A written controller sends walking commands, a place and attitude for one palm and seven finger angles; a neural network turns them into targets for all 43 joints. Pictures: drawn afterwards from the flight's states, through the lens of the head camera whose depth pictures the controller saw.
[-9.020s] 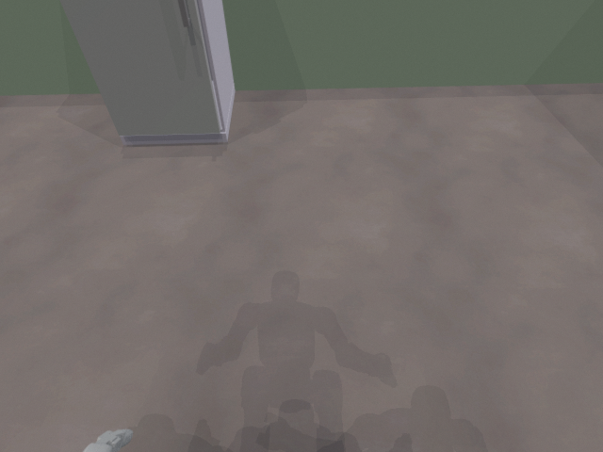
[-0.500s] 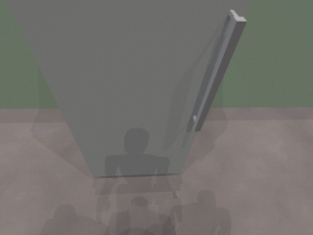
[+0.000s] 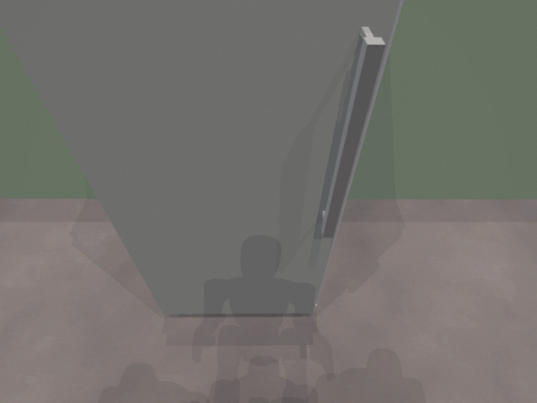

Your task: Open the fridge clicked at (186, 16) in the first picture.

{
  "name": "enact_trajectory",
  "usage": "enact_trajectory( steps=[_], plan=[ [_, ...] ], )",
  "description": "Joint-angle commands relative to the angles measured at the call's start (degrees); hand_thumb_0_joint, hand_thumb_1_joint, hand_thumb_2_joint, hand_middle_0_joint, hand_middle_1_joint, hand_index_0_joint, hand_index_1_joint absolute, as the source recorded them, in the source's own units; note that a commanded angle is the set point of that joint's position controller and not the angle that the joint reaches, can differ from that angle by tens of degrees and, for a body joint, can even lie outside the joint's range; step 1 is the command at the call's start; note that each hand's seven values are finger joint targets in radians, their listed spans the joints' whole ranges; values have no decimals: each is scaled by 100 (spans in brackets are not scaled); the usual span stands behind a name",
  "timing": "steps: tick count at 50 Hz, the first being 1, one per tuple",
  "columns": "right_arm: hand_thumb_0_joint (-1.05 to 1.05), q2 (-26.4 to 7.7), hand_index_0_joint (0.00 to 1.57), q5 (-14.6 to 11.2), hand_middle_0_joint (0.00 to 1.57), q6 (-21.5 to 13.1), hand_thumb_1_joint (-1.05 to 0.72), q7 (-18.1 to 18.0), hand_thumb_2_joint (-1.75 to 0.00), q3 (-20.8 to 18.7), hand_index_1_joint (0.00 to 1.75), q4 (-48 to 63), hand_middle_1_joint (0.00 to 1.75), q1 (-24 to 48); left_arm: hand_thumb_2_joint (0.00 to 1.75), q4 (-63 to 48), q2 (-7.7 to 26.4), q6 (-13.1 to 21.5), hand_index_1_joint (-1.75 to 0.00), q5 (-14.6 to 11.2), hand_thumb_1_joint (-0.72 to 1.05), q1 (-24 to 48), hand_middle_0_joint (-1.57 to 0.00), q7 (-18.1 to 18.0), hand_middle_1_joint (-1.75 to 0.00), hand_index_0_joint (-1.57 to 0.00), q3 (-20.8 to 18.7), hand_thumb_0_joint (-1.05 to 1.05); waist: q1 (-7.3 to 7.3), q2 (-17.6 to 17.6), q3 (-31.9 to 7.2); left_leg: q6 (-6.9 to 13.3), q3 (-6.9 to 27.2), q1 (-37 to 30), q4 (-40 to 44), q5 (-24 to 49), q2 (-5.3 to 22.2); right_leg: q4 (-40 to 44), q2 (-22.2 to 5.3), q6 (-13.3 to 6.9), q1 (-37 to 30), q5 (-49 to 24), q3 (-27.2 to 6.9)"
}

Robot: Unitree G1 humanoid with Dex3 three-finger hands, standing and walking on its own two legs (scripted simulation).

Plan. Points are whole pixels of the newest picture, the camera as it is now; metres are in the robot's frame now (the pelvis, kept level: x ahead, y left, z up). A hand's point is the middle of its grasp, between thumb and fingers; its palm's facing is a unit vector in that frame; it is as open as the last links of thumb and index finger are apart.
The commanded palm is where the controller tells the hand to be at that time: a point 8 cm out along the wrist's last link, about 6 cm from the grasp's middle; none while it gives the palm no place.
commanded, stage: come to a stop and stand still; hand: right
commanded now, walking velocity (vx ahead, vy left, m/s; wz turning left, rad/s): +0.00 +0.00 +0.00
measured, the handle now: (342, 155) +0.51 -0.10 +0.10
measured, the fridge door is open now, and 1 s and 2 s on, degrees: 0 0 0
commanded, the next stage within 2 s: look again from close up in 0.12 s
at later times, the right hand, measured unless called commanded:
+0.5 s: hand out of the picture -0.02 -0.18 -0.17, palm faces +0.02 +0.97 -0.24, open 7.4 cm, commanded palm none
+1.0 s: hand out of the picture -0.03 -0.12 -0.17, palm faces +0.03 +0.98 -0.18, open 7.3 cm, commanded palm none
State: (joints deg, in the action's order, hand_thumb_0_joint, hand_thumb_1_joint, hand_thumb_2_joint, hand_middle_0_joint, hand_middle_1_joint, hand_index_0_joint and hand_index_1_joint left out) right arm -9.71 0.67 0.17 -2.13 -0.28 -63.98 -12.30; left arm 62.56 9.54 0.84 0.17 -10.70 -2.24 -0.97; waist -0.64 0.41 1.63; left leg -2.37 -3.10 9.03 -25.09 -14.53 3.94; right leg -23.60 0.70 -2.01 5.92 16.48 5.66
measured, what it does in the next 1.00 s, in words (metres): stands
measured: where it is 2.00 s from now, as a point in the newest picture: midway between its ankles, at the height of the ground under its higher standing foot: outside the picture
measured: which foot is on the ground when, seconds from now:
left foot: down 0.00-1.00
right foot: down 0.00-1.00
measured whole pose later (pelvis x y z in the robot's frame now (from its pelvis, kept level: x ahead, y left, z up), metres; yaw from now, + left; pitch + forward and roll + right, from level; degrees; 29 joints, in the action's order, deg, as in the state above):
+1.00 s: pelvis -0.02 +0.04 +0.00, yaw +0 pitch -1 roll -1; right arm -7.6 0.6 -0.9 -1.4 1.1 -64.7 -16.7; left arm 64.1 8.7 1.0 0.5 -17.5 -1.7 0.7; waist -0.3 -0.4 2.2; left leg 1.3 -4.3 12.0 -27.4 -14.1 1.4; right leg -24.6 -2.0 1.0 8.4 14.7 4.5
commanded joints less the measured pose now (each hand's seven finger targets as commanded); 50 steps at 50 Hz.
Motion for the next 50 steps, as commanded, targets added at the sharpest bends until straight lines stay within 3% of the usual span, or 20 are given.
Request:
enact_trajectory(
  steps=[1, 4, 10, 11, 12, 13, 14, 16, 20, 23, 24, 27, 31, 43, 50],
  plan=[
    [0, -523, 20, -7, 20, -41, -90, -28, -90, -109, 30, 111, 30, -319, 90, 28, 526, 61, -30, 30, 90, -469, -20, 18, -30, -20, -36, 0, 10, -101, -2, 185, 268, -202, 288, 1430, 344, 481, -786, 131, 117, -2215, -646],
    [0, -544, 20, -10, 20, -15, -90, -26, -90, -106, 30, 96, 30, -302, 90, 83, 534, 62, -30, 29, 90, -518, -20, 14, -30, -20, -17, 0, -16, -278, 140, 178, 232, -231, 358, 1267, 331, 557, -787, 132, 183, -2153, -666],
    [0, -502, 20, -27, 20, -6, -90, -24, -90, -80, 30, 26, 30, -357, 90, 197, 487, 64, -30, 21, 90, -709, -20, 3, -30, -20, 7, 0, -16, -217, 245, 175, 232, -240, 461, 1084, 333, 680, -785, 127, 226, -1815, -675],
    [0, -616, 20, 61, 20, -179, -90, -259, -90, 1, 30, -61, 30, -724, 90, -215, 738, 159, -30, -31, 90, -469, -20, 62, -30, -20, 20, 0, -54, -114, 241, 268, 505, 43, 61, 2791, 490, -450, -860, 209, 531, -3296, -603],
    [0, -759, 20, 26, 20, -226, -90, -208, -90, -53, 30, 148, 30, -654, 90, -271, 616, 156, -30, 67, 90, -958, -20, 81, -30, -20, 4, 0, 109, -458, -277, 436, 348, -329, -273, 1910, 511, -233, -672, 208, 494, -2274, -652],
    [0, -633, 20, 3, 20, -193, -90, -146, -90, -19, 30, 181, 30, -538, 90, -243, 573, 177, -30, 76, 90, -914, -20, 68, -30, -20, 35, 0, 44, -700, -136, 467, 287, -117, -291, 1118, 380, 23, -736, 139, 555, -2246, -713],
    [0, -583, 20, 16, 20, -238, -90, -105, -90, -2, 30, 190, 30, -534, 90, -251, 527, 226, -30, 107, 90, -1019, -20, 84, -30, -20, 51, 0, 35, -1031, -384, 467, 202, -225, -396, 1133, 287, -62, -774, 128, 506, -2938, -759],
    [0, -525, 20, -7, 20, -201, -90, -70, -90, 0, 30, 212, 30, -554, 90, -336, 567, 209, -30, 75, 90, -1106, -20, 40, -30, -20, 53, 0, 71, -845, -543, 437, 78, -117, -433, 749, 160, -75, -845, 36, 217, -3082, -769],
    [0, -395, 20, -3, 20, -140, -90, -26, -90, 47, 30, 193, 30, -479, 90, -392, 541, 141, -30, 61, 90, -1098, -20, 33, -30, -20, 62, 0, 78, 39, 211, 407, 182, 215, -202, 445, 178, 163, -769, -65, 692, -1511, -797],
    [0, -404, 20, 4, 20, -109, -90, -11, -90, 45, 30, 204, 30, -523, 90, -384, 524, 110, -30, 49, 90, -1077, -20, 70, -30, -20, 67, 0, 75, 108, 681, 390, 289, 454, -10, -35, 165, 514, -693, -54, 1051, -271, -859],
    [0, -424, 20, 11, 20, -114, -90, -3, -90, 42, 30, 212, 30, -543, 90, -357, 497, 113, -30, 56, 90, -1070, -20, 79, -30, -20, 75, 0, 57, -51, 708, 397, 290, 409, -7, 5, 165, 555, -671, -58, 1107, -211, -844],
    [0, -425, 20, 8, 20, -121, -90, 2, -90, 35, 30, 192, 30, -674, 90, -311, 490, 109, -30, 54, 90, -1048, -20, 85, -30, -20, 80, 0, 45, 46, 712, 402, 376, 498, 88, -94, 180, 646, -633, -48, 1060, 119, -822],
    [0, -461, 20, 8, 20, -151, -90, 10, -90, 22, 30, 198, 30, -702, 90, -234, 434, 100, -30, 56, 90, -1093, -20, 93, -30, -20, 94, 0, 72, 247, 576, 418, 500, 600, 259, -232, 245, 543, -579, -20, 849, -1, -662],
    [0, -490, 20, -4, 20, -207, -90, 26, -90, -13, 30, 140, 30, -738, 90, -34, 357, 116, -30, 51, 90, -1019, -20, 63, -30, -20, 96, 0, 58, -68, 268, 471, 561, 401, 381, 433, 300, 352, -628, 68, 574, -583, -504],
    [0, -504, 20, 1, 20, -220, -90, 18, -90, -31, 30, 126, 30, -712, 90, 35, 337, 101, -30, 55, 90, -1020, -20, 54, -30, -20, 88, 0, 46, 48, 264, 491, 549, 306, 457, 624, 333, 297, -630, 110, 578, -674, -472]
  ],
)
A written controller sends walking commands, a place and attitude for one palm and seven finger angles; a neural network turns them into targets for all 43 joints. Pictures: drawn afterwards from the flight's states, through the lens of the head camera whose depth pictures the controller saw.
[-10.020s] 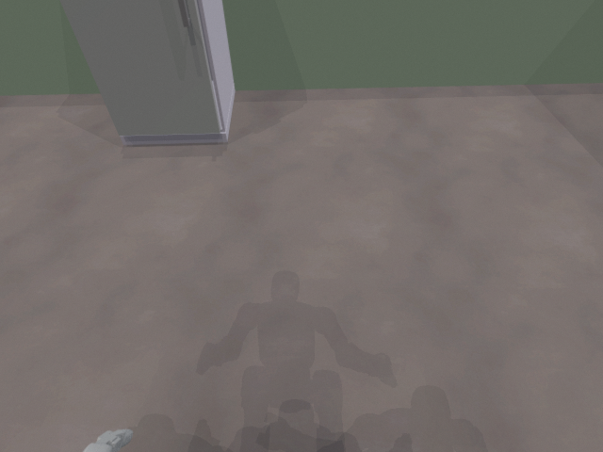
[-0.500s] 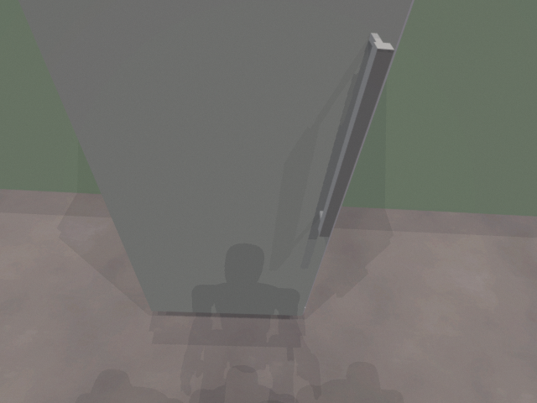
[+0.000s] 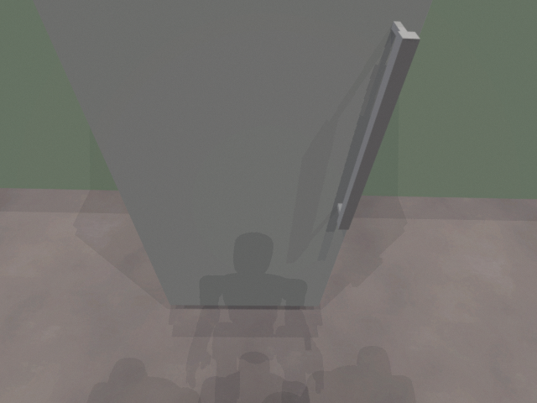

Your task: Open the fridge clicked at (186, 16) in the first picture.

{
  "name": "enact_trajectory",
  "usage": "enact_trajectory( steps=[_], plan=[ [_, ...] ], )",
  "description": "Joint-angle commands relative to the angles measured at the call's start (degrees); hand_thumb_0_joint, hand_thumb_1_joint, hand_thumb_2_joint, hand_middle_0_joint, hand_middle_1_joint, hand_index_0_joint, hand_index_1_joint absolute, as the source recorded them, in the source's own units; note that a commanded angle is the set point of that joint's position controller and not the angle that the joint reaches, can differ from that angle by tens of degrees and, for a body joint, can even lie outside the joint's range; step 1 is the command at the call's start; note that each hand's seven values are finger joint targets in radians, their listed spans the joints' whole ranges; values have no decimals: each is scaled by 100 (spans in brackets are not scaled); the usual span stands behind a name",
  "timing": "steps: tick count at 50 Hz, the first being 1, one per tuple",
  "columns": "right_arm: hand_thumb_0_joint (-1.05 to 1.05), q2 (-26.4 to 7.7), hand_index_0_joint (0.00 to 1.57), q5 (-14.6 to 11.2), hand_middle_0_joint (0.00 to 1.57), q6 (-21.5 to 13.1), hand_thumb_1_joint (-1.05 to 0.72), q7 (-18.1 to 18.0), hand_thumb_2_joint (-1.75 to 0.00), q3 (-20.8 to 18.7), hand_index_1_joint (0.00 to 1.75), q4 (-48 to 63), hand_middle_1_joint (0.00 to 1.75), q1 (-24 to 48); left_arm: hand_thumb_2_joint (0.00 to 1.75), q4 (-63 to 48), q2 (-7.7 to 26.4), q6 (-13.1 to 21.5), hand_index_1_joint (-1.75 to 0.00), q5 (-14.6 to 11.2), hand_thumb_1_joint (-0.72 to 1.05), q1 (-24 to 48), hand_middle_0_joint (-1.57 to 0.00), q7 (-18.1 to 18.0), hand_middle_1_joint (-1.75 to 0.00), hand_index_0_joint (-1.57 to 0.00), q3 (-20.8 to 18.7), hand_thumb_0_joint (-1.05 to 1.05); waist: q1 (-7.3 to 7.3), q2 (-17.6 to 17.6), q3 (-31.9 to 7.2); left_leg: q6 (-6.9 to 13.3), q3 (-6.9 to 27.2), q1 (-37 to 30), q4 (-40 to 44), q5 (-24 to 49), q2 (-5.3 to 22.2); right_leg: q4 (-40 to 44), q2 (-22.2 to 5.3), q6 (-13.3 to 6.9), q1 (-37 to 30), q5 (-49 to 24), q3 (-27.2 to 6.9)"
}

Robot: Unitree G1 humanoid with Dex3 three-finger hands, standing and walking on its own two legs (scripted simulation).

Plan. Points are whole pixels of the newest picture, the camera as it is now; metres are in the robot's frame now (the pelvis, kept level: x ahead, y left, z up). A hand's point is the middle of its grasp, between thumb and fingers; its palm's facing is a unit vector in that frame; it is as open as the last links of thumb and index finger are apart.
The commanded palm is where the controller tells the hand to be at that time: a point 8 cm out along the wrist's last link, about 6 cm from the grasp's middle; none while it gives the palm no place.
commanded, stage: look again from close up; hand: right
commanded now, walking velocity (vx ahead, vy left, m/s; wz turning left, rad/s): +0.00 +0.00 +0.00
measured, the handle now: (364, 147) +0.53 -0.14 +0.10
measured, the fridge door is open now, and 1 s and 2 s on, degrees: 0 0 0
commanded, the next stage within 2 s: raise the hand to about handle height in 0.48 s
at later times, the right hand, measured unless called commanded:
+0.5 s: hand out of the picture +0.01 -0.17 -0.17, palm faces +0.03 +0.98 -0.20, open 7.3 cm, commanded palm none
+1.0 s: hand out of the picture +0.15 -0.17 -0.07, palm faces -0.04 +1.00 -0.01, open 8.6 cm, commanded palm +0.13 -0.24 -0.04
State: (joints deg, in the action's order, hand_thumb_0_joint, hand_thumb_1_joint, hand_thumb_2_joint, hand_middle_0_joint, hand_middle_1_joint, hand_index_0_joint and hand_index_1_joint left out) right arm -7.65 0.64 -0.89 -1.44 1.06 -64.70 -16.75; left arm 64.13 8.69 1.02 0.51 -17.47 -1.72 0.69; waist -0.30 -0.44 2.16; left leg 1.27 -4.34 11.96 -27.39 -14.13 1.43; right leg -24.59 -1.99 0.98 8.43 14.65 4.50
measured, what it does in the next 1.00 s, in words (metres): lowers itself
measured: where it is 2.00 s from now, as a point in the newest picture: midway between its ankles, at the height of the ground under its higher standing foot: outside the picture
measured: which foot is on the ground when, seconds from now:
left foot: down 0.00-1.00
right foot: down 0.00-1.00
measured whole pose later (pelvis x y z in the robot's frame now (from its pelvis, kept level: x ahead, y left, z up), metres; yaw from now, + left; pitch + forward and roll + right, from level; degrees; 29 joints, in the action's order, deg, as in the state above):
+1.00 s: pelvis -0.03 +0.00 -0.09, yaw -1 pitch +10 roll -1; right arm -11.3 -12.9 -29.6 20.0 -7.5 -8.1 -25.2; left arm 30.7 16.7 18.1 0.1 -7.3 1.5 -4.9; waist -0.8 3.9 -5.9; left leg 2.0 -4.2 46.8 -65.6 -29.2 3.5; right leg -63.9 -2.3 1.1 44.0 28.7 2.6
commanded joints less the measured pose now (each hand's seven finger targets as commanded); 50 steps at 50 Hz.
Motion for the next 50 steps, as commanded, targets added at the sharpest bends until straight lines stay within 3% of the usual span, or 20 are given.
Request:
enact_trajectory(
  steps=[1, 20, 28, 29, 30, 31, 32, 33, 34, 36, 38, 39, 40, 42, 43, 44, 45, 47, 49, 50],
  plan=[
    [0, -719, 20, -2, 20, -116, -90, -47, -90, -168, 30, 201, 30, -266, 90, -114, 425, 86, -30, 20, 90, -335, -20, -1, -30, -20, -75, 0, 15, 108, 162, 127, 659, -12, 668, 655, 581, 392, -368, -182, 284, -536, -356],
    [0, -827, 20, 6, 20, -99, -90, -43, -90, -216, 30, 296, 30, -74, 90, -81, 490, 73, -30, 30, 90, -237, -20, -12, -30, -20, -108, 0, -1, 32, 263, 135, 623, -76, 717, 744, 537, 465, -421, -147, 297, -618, -370],
    [0, -883, 20, -1, 20, -111, -90, -32, -90, -241, 30, 321, 30, -42, 90, -90, 570, 94, -30, 32, 90, -177, -20, -15, -30, -20, -126, 0, -12, 62, 71, 136, 589, -202, 662, 968, 551, 474, -450, -144, 187, -761, -369],
    [0, -1671, 20, 103, 20, -205, -90, -44, -90, -223, 30, 677, 30, -192, 90, -713, 1127, 89, -30, 68, 90, 153, -20, 34, -30, -20, -209, 0, 109, 467, 470, 88, 569, -124, 552, 2309, 494, 70, -243, -136, 354, -1243, -562],
    [0, -2293, 20, -1061, 20, -1227, -88, -21, -89, -1213, 32, 8598, 32, 4210, 90, -2532, 1475, 1023, -30, -289, 90, 452, -20, -193, -30, -20, -139, 0, 504, -1241, -2906, -35, 686, -581, 205, 2059, 116, -33, 171, -348, -957, -1776, -33],
    [0, -1661, 20, -909, 20, -795, -85, -205, -88, -855, 33, 7083, 33, 943, 90, -2268, 1193, 1478, -30, -215, 90, 444, -20, -352, -30, -20, -40, 0, -91, -1568, -2418, 83, 227, -556, -132, 1115, 57, 162, 96, -205, -833, -1896, 89],
    [0, -579, 21, -909, 21, -522, -83, -345, -87, -332, 34, 5260, 34, 384, 90, -1696, 1115, 1569, -30, -220, 90, 724, -20, -362, -30, -20, -15, 0, 133, -792, -1019, 21, 92, 102, 139, 752, 19, 168, -6, -166, -225, -1208, 45],
    [0, -79, 21, -1155, 21, -360, -81, -296, -86, 105, 36, 5996, 36, 166, 90, -2123, 1129, 1683, -30, -374, 90, 629, -20, -291, -30, -20, -107, 0, 258, -346, -324, -27, 46, 283, 232, 410, 76, 244, 10, -239, 176, -614, -271],
    [0, 30, 21, -1151, 21, -365, -78, -222, -85, 43, 37, 5851, 37, 86, 90, -2334, 1190, 1796, -30, -373, 90, 661, -20, -304, -30, -20, -160, 0, 434, 432, 462, -69, -21, 729, 237, -24, 38, 107, 47, -297, 676, -163, -398],
    [0, -505, 21, -1093, 21, -1014, -74, -9, -83, -456, 40, 6069, 40, 248, 90, -2532, 1317, 2061, -30, -202, 90, 475, -20, -261, -30, -20, -358, 0, 345, 1200, -102, -133, 42, 1207, -150, -361, 84, -583, 145, -328, 1016, -112, -452],
    [0, -257, 22, -1196, 22, -1544, -69, 416, -81, -589, 43, 5481, 43, -1022, 90, -2840, 1238, 2151, -30, -113, 90, 660, -20, -106, -30, -20, -474, 0, -49, 1577, -438, -135, 118, 1482, -694, -502, 108, -1146, 215, -225, 1806, -32, -435],
    [0, -339, 22, -1256, 22, -1850, -67, 683, -80, -834, 45, 5201, 45, -1774, 90, -3032, 1182, 2171, -30, -128, 90, 653, -20, 3, -30, -20, -524, 0, -308, 1243, -604, -52, 224, 1334, -990, -233, 143, -1387, 264, -160, 2031, -180, -390],
    [0, -156, 22, -1399, 22, -2196, -64, 995, -79, -785, 47, 5182, 47, -2097, 90, -3130, 1157, 2171, -30, -85, 90, 788, -20, 113, -30, -20, -525, 0, -367, 1244, -671, -33, 229, 1443, -1411, 144, 176, -1728, 289, -88, 2423, -221, -362],
    [0, -431, 22, -1500, 22, -2959, -60, 1606, -77, -1157, 50, 5187, 50, -2131, 90, -3304, 1215, 2121, -30, -42, 90, 941, -20, 297, -30, -20, -619, 0, -408, 987, -897, 41, 309, 1755, -2197, 636, 172, -2419, 355, -7, 3129, -212, -344],
    [0, -702, 22, -1461, 22, -3343, -57, 1892, -76, -1264, 51, 5491, 51, -1784, 90, -3451, 1267, 2129, -30, 0, 90, 1043, -20, 365, -30, -20, -647, 0, -344, 618, -1103, 64, 416, 1961, -2539, 787, 181, -2774, 383, -2, 3371, -202, -339],
    [0, -1143, 22, -1368, 22, -3568, -55, 2052, -75, -1644, 53, 5596, 53, -1769, 90, -3530, 1272, 2080, -30, 8, 90, 1053, -20, 422, -30, -20, -702, 0, -423, 312, -1285, 118, 543, 2023, -2770, 758, 180, -3029, 404, -12, 3559, -215, -313],
    [0, -1227, 23, -1355, 23, -3555, -53, 2164, -74, -1652, 54, 5942, 54, -1717, 90, -3785, 1330, 2028, -30, 20, 90, 1189, -20, 450, -30, -20, -712, 0, -506, 40, -1591, 123, 583, 2085, -2911, 556, 172, -3138, 414, -56, 3656, -157, -230],
    [0, -1219, 23, -1500, 23, -3362, -48, 2207, -72, -1595, 57, 6755, 57, -1322, 90, -4164, 1298, 1943, -30, -17, 90, 1245, -20, 417, -30, -20, -681, 0, -453, -214, -1925, 88, 577, 2273, -2979, 131, 109, -3287, 417, -134, 3649, 16, -175],
    [0, -1343, 23, -1725, 23, -3244, -43, 2097, -70, -1648, 60, 7651, 60, -465, 90, -4286, 1262, 1906, -30, -65, 90, 1127, -20, 296, -30, -20, -620, 0, -160, -234, -1946, 19, 692, 2628, -2846, -641, 41, -3465, 356, -185, 3753, 391, -271],
    [0, -1469, 24, -1812, 24, -3266, -41, 2024, -69, -1762, 62, 8245, 62, -123, 90, -4360, 1284, 1901, -30, -78, 90, 1047, -20, 223, -30, -20, -616, 0, -117, -398, -2200, 7, 671, 2688, -2848, -813, 20, -3487, 289, -188, 3596, 462, -349]
  ],
)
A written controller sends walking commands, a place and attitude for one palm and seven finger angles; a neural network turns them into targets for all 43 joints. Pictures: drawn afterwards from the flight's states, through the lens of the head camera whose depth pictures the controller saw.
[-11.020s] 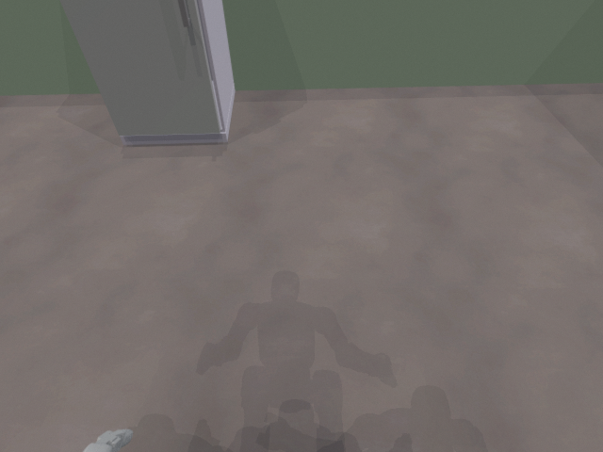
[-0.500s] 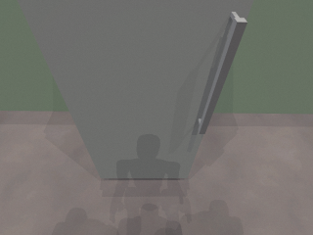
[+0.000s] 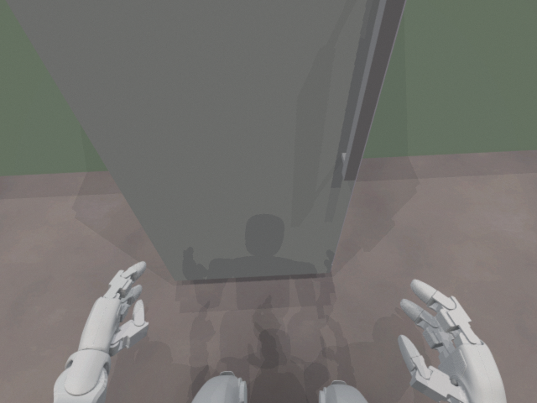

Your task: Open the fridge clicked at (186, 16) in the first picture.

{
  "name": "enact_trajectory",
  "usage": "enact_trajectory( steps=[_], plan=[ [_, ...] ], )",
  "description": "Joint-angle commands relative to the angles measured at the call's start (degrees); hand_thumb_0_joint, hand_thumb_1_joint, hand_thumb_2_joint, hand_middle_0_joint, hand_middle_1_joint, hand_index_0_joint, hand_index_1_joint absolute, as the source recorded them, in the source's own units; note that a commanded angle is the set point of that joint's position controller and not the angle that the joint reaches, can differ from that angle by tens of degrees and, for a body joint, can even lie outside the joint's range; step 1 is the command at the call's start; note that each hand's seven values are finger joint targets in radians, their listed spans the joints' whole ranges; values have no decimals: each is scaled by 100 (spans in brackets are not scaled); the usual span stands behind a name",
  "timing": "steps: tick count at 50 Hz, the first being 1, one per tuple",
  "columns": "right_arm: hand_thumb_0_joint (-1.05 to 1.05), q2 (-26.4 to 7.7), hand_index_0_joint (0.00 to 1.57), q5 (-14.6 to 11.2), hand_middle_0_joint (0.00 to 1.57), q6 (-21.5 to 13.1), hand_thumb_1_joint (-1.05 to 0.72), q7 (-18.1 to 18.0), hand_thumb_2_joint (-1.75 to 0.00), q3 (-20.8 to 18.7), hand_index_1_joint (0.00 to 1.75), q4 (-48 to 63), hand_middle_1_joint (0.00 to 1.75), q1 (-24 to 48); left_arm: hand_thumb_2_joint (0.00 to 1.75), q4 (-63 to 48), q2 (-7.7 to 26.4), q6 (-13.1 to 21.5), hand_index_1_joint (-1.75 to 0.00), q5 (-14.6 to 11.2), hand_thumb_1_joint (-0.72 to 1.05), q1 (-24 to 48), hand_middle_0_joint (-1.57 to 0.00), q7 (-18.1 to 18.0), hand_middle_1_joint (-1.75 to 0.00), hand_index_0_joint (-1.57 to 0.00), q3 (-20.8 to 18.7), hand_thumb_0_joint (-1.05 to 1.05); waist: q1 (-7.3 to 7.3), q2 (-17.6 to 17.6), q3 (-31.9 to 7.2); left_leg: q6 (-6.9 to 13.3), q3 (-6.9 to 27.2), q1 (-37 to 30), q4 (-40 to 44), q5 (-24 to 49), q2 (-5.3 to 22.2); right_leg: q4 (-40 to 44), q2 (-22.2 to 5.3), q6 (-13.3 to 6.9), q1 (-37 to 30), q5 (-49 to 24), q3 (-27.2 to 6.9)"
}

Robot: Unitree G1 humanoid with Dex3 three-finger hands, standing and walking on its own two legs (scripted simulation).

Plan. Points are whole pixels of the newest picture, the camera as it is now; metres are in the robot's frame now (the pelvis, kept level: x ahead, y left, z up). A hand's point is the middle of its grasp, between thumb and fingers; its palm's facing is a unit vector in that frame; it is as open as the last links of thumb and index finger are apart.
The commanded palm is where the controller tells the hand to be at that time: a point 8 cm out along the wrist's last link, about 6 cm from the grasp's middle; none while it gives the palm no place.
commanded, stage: raise the hand to about handle height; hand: right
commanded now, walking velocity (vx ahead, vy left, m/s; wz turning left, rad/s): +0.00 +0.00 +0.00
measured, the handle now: (367, 77) +0.57 -0.14 +0.18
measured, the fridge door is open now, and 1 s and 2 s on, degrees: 0 0 0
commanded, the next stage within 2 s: move the hooked fingers beside the handle in 1.68 s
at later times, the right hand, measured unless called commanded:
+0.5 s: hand (488, 322) +0.22 -0.24 +0.08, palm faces +0.07 +0.99 -0.09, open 11.6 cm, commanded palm +0.19 -0.29 +0.08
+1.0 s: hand (517, 283) +0.26 -0.28 +0.10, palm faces +0.00 +1.00 -0.06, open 13.9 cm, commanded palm +0.24 -0.33 +0.12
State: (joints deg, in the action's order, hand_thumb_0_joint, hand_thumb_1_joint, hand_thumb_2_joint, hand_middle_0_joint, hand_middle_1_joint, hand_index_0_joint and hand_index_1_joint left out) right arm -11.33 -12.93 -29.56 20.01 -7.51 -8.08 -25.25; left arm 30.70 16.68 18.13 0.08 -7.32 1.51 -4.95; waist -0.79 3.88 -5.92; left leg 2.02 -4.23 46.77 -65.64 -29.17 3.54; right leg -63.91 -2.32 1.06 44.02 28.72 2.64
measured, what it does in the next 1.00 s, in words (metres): stands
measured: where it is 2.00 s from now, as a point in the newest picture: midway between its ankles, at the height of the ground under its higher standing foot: outside the picture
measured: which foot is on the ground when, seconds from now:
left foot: down 0.00-1.00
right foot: down 0.00-1.00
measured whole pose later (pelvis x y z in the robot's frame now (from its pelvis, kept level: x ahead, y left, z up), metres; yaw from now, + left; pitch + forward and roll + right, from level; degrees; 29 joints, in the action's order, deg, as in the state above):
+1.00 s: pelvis +0.02 -0.02 +0.04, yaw -2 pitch +7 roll +2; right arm -22.7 -20.0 -9.8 27.0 -20.4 -9.4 -8.8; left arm 33.8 15.0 17.0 -2.2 -12.0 -5.5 3.4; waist -1.3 -1.0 -2.3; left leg 0.4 -7.2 33.0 -50.7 -24.3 2.5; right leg -54.1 -2.4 -0.1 33.7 27.3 0.0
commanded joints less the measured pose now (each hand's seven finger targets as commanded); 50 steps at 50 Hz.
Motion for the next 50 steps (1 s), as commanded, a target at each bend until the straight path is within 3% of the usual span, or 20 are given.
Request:
enact_trajectory(
  steps=[1, 2, 3, 4, 7, 10, 11, 13, 14, 16, 19, 22, 24, 27, 32, 34, 38, 42, 45, 50],
  plan=[
    [0, -1002, 24, -502, 24, -431, -39, -165, -68, -781, 63, 2716, 63, 841, 90, -972, 438, 189, -30, -92, 90, -21, -20, -170, -30, -20, 12, 0, 32, -848, -1201, -86, 677, -572, 1164, 45, -214, 482, 293, -203, 1, -515, -243],
    [0, -983, 24, -499, 24, -513, -36, -207, -67, -560, 64, 3244, 64, 1323, 90, -1004, 496, 235, -30, -100, 90, 16, -20, -250, -30, -20, 66, 0, 195, -1039, -1140, -87, 642, -369, 1148, -61, -238, 411, 255, -245, -37, -400, -320],
    [0, -1039, 24, -478, 24, -501, -34, -249, -66, -537, 66, 3347, 66, 1468, 90, -894, 526, 266, -30, -105, 90, -100, -20, -329, -30, -20, 93, 0, 278, -1081, -1135, -64, 595, -343, 1116, 102, -284, 366, 217, -261, -106, -487, -380],
    [0, -908, 24, -453, 24, -479, -32, -232, -65, -269, 68, 3528, 68, 1770, 90, -807, 557, 315, -30, -100, 90, -154, -20, -401, -30, -20, 147, 0, 430, -990, -1182, -73, 528, -268, 1023, 308, -335, 274, 190, -292, -156, -600, -420],
    [0, -922, 25, -339, 25, 15, -25, -41, -62, -98, 72, 2855, 72, 1505, 90, -549, 623, 372, -30, -169, 90, -344, -20, -551, -30, -20, 196, 0, 512, -670, -1025, -121, 411, -316, 1103, 393, -377, 336, 143, -259, -77, -577, -528],
    [0, -1080, 25, -239, 25, 876, -18, 101, -59, -319, 76, 2044, 76, 1001, 90, -562, 590, 314, -30, -249, 90, -273, -20, -629, -30, -20, 252, 0, 357, -475, -812, -148, 319, -453, 1316, 16, -344, 661, 180, -208, 64, -300, -577],
    [0, -1272, 25, -229, 25, 1172, -15, 106, -58, -559, 78, 1941, 78, 866, 90, -612, 590, 255, -30, -261, 90, -190, -20, -652, -30, -20, 252, 0, 230, -503, -822, -155, 338, -595, 1423, -116, -308, 789, 202, -189, 64, -246, -549],
    [0, -1347, 26, -284, 26, 1655, -11, 43, -56, -890, 81, 1783, 81, 593, 90, -742, 517, 155, -30, -270, 90, -85, -20, -678, -30, -20, 276, 0, 36, -367, -941, -182, 301, -884, 1575, -212, -263, 1042, 250, -168, -35, -272, -517],
    [0, -1459, 26, -363, 26, 1821, -8, -59, -55, -1240, 82, 1700, 82, 370, 90, -764, 472, 112, -30, -253, 90, -12, -20, -688, -30, -20, 264, 0, -120, -301, -1097, -155, 236, -1145, 1583, -113, -279, 1160, 266, -145, -100, -397, -533],
    [0, -1543, 26, -559, 26, 1853, -4, -261, -53, -1558, 86, 2178, 86, 462, 90, -895, 402, 90, -30, -237, 90, 41, -20, -683, -30, -20, 284, 0, -239, -314, -1352, -168, 171, -1389, 1598, 110, -257, 1298, 267, -118, -333, -628, -499],
    [0, -1533, 27, -662, 27, 1423, 3, -563, -50, -1638, 90, 2560, 90, 759, 90, -806, 354, 188, -30, -163, 90, -26, -20, -685, -30, -20, 327, 0, -205, -441, -1207, -121, 90, -1391, 1538, 426, -316, 1333, 235, -103, -395, -883, -525],
    [0, -1280, 27, -550, 27, 861, 10, -548, -47, -1208, 94, 2344, 94, 945, 90, -575, 438, 322, -30, -133, 90, -208, -20, -617, -30, -20, 315, 0, 44, -628, -785, -111, 76, -962, 1481, 424, -328, 1287, 186, -85, -435, -804, -566],
    [0, -1210, 27, -489, 27, 688, 15, -379, -45, -953, 98, 2183, 98, 1097, 90, -505, 539, 393, -30, -154, 90, -296, -20, -610, -30, -20, 302, 0, 192, -611, -593, -101, 110, -835, 1513, 271, -339, 1251, 187, -105, -376, -608, -571],
    [0, -1431, 28, -474, 28, 826, 22, -25, -42, -906, 102, 1843, 102, 1161, 90, -506, 696, 443, -30, -245, 90, -387, -20, -642, -30, -20, 272, 0, 252, -716, -532, -124, 170, -822, 1663, 98, -319, 1349, 192, -123, -453, -357, -579],
    [0, -2089, 29, -715, 29, 1151, 34, 144, -37, -1725, 110, 2098, 110, 1348, 90, -564, 736, 401, -30, -262, 90, -390, -20, -742, -30, -20, 252, 0, 28, -773, -1159, -128, 144, -1636, 1763, 938, -332, 1523, 225, -136, -951, -1153, -535],
    [0, -2302, 29, -792, 29, 1111, 38, 46, -35, -2045, 112, 2288, 112, 1441, 90, -512, 704, 381, -30, -237, 90, -403, -20, -757, -30, -20, 257, 0, -72, -1047, -1328, -91, 89, -1860, 1699, 1392, -369, 1560, 228, -114, -1173, -1591, -525],
    [0, -1956, 30, -859, 30, 1109, 48, 43, -31, -1872, 118, 1785, 118, 1535, 90, -395, 656, 312, -30, -239, 90, -409, -20, -695, -30, -20, 316, 0, 54, -956, -823, -113, 1, -1799, 1780, 1745, -410, 1662, 199, -49, -1252, -1831, -525],
    [0, -1880, 30, -789, 30, 1398, 50, 418, -30, -1558, 120, 1088, 120, 1873, 90, -398, 759, 238, -30, -272, 90, -414, -20, -691, -30, -20, 363, 0, 167, -844, -357, -131, 60, -1730, 1999, 1645, -410, 1779, 205, -66, -1181, -1601, -502],
    [0, -2197, 30, -811, 30, 1608, 50, 666, -30, -1708, 120, 1046, 120, 2353, 90, -444, 789, 206, -30, -283, 90, -383, -20, -742, -30, -20, 382, 0, 133, -848, -700, -127, 137, -2006, 2112, 1791, -376, 1826, 223, -94, -1380, -1717, -487],
    [0, -2698, 30, -966, 30, 1438, 50, 741, -30, -2291, 120, 1225, 120, 2930, 90, -403, 763, 188, -30, -230, 90, -376, -20, -811, -30, -20, 395, 0, 12, -791, -1267, -101, 122, -2420, 2111, 2362, -405, 1904, 203, -95, -1782, -2333, -519]
  ],
)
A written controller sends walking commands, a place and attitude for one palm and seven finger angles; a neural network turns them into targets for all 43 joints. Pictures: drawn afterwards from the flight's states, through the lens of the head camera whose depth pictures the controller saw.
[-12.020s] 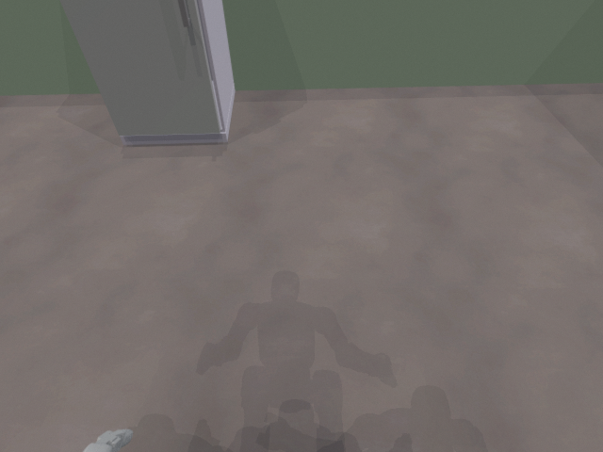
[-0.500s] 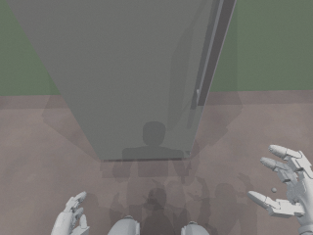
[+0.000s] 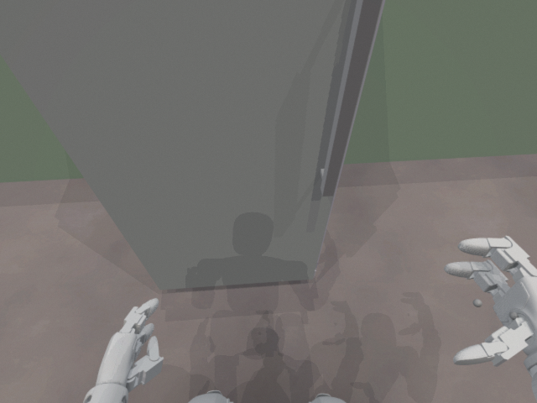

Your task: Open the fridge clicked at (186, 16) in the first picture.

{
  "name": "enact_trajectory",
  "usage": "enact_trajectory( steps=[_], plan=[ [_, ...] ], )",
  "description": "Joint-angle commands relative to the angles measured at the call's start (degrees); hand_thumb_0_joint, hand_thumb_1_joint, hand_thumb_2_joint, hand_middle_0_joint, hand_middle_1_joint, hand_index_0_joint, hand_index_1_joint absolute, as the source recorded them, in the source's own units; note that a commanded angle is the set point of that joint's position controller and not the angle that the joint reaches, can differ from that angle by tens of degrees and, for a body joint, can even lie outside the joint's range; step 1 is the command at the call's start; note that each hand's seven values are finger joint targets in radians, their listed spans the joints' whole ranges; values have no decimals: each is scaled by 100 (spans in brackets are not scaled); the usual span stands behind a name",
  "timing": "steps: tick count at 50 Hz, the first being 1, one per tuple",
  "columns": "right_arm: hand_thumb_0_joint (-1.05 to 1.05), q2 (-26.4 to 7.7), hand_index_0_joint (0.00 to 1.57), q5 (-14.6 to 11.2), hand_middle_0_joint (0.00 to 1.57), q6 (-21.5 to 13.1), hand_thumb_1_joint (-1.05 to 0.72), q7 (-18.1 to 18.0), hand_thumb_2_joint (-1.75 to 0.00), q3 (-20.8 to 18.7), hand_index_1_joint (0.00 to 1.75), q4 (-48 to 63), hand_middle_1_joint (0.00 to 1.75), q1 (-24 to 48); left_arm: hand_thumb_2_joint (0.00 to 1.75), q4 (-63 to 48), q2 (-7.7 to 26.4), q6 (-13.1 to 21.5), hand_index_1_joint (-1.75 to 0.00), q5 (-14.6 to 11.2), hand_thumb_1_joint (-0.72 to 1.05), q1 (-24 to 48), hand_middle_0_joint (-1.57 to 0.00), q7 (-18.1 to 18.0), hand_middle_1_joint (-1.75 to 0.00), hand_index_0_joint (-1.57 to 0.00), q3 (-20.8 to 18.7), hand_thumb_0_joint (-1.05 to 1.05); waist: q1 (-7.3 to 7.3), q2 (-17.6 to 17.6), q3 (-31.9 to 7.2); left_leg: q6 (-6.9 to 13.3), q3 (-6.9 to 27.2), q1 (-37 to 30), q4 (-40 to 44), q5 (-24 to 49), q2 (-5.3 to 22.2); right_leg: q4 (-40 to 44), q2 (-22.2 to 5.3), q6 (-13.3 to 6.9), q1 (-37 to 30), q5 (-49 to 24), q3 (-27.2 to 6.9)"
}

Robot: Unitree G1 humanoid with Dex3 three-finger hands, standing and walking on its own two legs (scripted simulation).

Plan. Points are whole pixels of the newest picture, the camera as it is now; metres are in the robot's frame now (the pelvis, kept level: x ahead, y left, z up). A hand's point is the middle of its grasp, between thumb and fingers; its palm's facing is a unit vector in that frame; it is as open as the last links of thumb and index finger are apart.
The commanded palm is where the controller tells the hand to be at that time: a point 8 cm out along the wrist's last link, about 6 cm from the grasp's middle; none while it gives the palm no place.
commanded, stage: raise the hand to about handle height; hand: right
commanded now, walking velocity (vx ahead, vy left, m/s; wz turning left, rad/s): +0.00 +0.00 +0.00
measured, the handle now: (342, 101) +0.55 -0.10 +0.15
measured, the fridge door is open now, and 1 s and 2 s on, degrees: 0 0 0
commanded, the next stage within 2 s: move the hooked fingers beside the handle in 0.68 s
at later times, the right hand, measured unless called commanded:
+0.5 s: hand (489, 281) +0.27 -0.27 +0.09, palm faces +0.00 +1.00 -0.04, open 14.0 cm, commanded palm +0.24 -0.31 +0.10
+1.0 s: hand (478, 270) +0.28 -0.26 +0.09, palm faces -0.03 +1.00 -0.02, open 14.0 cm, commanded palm +0.27 -0.30 +0.09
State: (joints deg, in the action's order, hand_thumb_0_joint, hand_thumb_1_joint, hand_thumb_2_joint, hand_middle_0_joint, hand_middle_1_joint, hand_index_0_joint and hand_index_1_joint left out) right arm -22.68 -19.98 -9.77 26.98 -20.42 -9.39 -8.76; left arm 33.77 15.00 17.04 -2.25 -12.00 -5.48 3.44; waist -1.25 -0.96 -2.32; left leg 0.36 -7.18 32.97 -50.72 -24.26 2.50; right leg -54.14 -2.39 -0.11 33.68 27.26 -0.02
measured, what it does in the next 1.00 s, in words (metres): stands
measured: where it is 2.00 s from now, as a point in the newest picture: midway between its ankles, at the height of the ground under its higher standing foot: outside the picture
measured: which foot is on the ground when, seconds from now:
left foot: down 0.00-1.00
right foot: down 0.00-1.00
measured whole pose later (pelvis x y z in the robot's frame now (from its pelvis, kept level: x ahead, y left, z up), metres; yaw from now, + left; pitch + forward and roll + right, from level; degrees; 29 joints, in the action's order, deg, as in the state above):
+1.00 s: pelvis -0.02 +0.00 +0.01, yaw +0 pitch +5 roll +1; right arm -23.7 -18.7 -11.7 28.5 -21.5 -24.2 7.3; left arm 36.3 16.1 16.3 -2.9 -12.9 -6.9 3.1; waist -0.7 -0.1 -0.6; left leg 0.6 -6.7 31.1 -47.2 -20.8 2.5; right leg -50.0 -2.0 -0.1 31.4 23.5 0.4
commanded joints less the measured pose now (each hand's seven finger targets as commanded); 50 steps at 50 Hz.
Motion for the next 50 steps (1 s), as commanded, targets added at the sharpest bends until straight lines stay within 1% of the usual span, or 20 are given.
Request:
enact_trajectory(
  steps=[1, 4, 7, 9, 11, 15, 18, 19, 21, 23, 25, 31, 34, 35, 37, 39, 41, 44, 47, 50],
  plan=[
    [0, -1509, 30, -288, 30, -600, 50, 45, -30, -1010, 120, 1286, 120, 1307, 90, -685, 923, 299, -30, 4, 90, 90, -20, -110, -30, -20, -441, 0, 63, -372, -1600, 57, 398, -1032, 618, 1925, -304, 944, 210, 36, -793, -2242, -240],
    [0, -1583, 30, -309, 30, -589, 50, 92, -30, -1097, 120, 800, 120, 1435, 90, -585, 950, 264, -30, -1, 90, 84, -20, -112, -30, -20, -433, 0, 60, -305, -1361, 71, 416, -1054, 721, 1891, -306, 1004, 215, 35, -715, -2193, -200],
    [0, -1492, 30, -258, 30, -342, 50, 263, -30, -913, 120, 194, 120, 1499, 90, -571, 975, 200, -30, -55, 90, 81, -20, -108, -30, -20, -427, 0, 74, -300, -1075, 50, 414, -985, 834, 1765, -273, 1149, 216, 46, -605, -2015, -178],
    [0, -1575, 30, -236, 30, -206, 50, 360, -30, -879, 120, 76, 120, 1658, 90, -591, 1012, 180, -30, -78, 90, 88, -20, -117, -30, -20, -435, 0, 61, -273, -1096, 64, 480, -1088, 933, 1689, -259, 1185, 231, 19, -624, -1940, -161],
    [0, -1454, 30, -247, 30, -120, 50, 443, -30, -768, 120, 57, 120, 1521, 90, -686, 987, 170, -30, -91, 90, 86, -20, -99, -30, -20, -460, 0, 43, -272, -1189, 50, 486, -1145, 958, 1783, -241, 1218, 242, 11, -683, -2008, -145],
    [0, -1676, 30, -289, 30, -300, 50, 367, -30, -1001, 120, 417, 120, 1589, 90, -760, 999, 193, -30, -53, 90, 72, -20, -54, -30, -20, -494, 0, -6, -167, -1439, 60, 499, -1284, 945, 1842, -255, 1244, 233, 8, -762, -2114, -171],
    [0, -1685, 30, -284, 30, -513, 50, 226, -30, -1118, 120, 361, 120, 1627, 90, -728, 996, 189, -30, -42, 90, 77, -20, -40, -30, -20, -500, 0, 14, -134, -1209, 58, 487, -1117, 973, 1491, -271, 1300, 236, 25, -655, -1816, -163],
    [0, -1838, 30, -264, 30, -574, 50, 159, -30, -1239, 120, 370, 120, 1678, 90, -696, 1016, 183, -30, -28, 90, 61, -20, -44, -30, -20, -505, 0, 1, -140, -1151, 78, 542, -1138, 1003, 1393, -270, 1277, 238, 13, -627, -1764, -135],
    [0, -1638, 30, -218, 30, -623, 50, 104, -30, -1088, 120, 328, 120, 1740, 90, -701, 973, 182, -30, -46, 90, 100, -20, -36, -30, -20, -490, 0, 31, -317, -1074, 73, 496, -1021, 1015, 1190, -267, 1366, 236, 28, -656, -1580, -142],
    [0, -1629, 30, -175, 30, -618, 50, 104, -30, -1019, 120, 367, 120, 1758, 90, -712, 980, 184, -30, -45, 90, 108, -20, -38, -30, -20, -485, 0, 29, -567, -1146, 78, 506, -1025, 1019, 1155, -264, 1381, 241, 30, -717, -1532, -134],
    [0, -1582, 30, -136, 30, -594, 50, 130, -30, -893, 120, 459, 120, 1734, 90, -709, 977, 191, -30, -57, 90, 127, -20, -46, -30, -20, -489, 0, 53, -623, -1203, 80, 540, -1064, 1054, 1132, -260, 1373, 237, 18, -754, -1506, -129],
    [0, -1587, 30, -205, 30, -537, 50, 234, -30, -925, 120, 334, 120, 1773, 90, -690, 990, 204, -30, -64, 90, 143, -20, -90, -30, -20, -468, 0, 105, -218, -1036, 57, 544, -1056, 1118, 1075, -271, 1380, 229, 3, -638, -1407, -174],
    [0, -1666, 30, -214, 30, -536, 50, 236, -30, -969, 120, 294, 120, 1916, 90, -656, 1010, 214, -30, -64, 90, 153, -20, -110, -30, -20, -458, 0, 89, -379, -971, 78, 566, -1013, 1141, 932, -277, 1378, 239, 10, -648, -1304, -165],
    [0, -1625, 30, -222, 30, -527, 50, 242, -30, -955, 120, 299, 120, 1937, 90, -678, 977, 220, -30, -62, 90, 163, -20, -108, -30, -20, -454, 0, 101, -314, -1042, 57, 566, -1007, 1159, 903, -260, 1398, 234, 9, -666, -1277, -177],
    [0, -1496, 30, -232, 30, -484, 50, 267, -30, -869, 120, 86, 120, 1811, 90, -691, 974, 226, -30, -78, 90, 178, -20, -104, -30, -20, -441, 0, 103, -145, -863, 48, 585, -950, 1195, 733, -255, 1395, 243, 14, -542, -1133, -178],
    [0, -1593, 30, -211, 30, -499, 50, 281, -30, -907, 120, 177, 120, 1854, 90, -674, 1005, 240, -30, -66, 90, 180, -20, -104, -30, -20, -453, 0, 72, -264, -1029, 74, 633, -1073, 1161, 873, -246, 1345, 249, 6, -594, -1270, -153],
    [0, -1427, 30, -189, 30, -501, 50, 288, -30, -653, 120, 204, 120, 2392, 90, -651, 978, 238, -30, -79, 90, 198, -20, -123, -30, -20, -433, 0, 207, -331, -969, 38, 606, -873, 1174, 756, -245, 1355, 242, 9, -620, -1121, -161],
    [0, -1585, 30, -122, 30, -578, 50, 218, -30, -695, 120, 20, 120, 2973, 90, -521, 1021, 231, -30, -63, 90, 151, -20, -186, -30, -20, -437, 0, 284, -181, -874, 53, 645, -703, 1209, 481, -256, 1309, 222, 1, -550, -940, -194],
    [0, -1355, 30, -18, 30, -602, 50, 163, -30, -372, 120, -158, 120, 3464, 90, -491, 989, 245, -30, -78, 90, 159, -20, -207, -30, -20, -416, 0, 337, -390, -969, 48, 579, -546, 1148, 381, -240, 1367, 225, 17, -622, -773, -229],
    [0, -1602, 30, 113, 30, -565, 50, 82, -30, -476, 120, -399, 120, 3731, 90, -455, 1011, 224, -30, -68, 90, 109, -20, -217, -30, -20, -413, 0, 299, -453, -1260, 75, 581, -611, 1082, 468, -211, 1351, 218, 16, -632, -858, -252]
  ],
)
